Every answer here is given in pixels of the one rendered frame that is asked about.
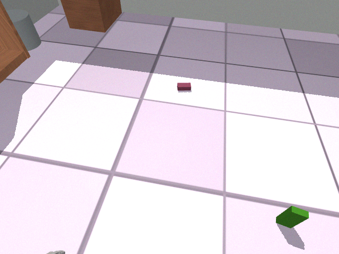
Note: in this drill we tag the bookshelf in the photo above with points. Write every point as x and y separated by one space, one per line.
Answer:
12 49

